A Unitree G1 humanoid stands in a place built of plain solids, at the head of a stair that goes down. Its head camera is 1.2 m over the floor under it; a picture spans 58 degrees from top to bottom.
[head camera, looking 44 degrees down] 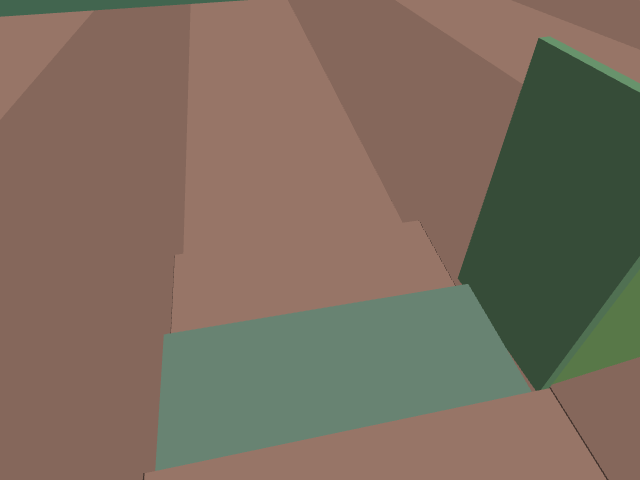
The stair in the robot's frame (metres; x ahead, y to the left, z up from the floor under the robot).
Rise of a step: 0.10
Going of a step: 0.49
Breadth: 1.15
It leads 12 degrees to the left of straight ahead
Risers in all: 3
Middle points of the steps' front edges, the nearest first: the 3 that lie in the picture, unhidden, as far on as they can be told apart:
0.50 -0.11 0.00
0.98 -0.01 -0.09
1.46 0.09 -0.19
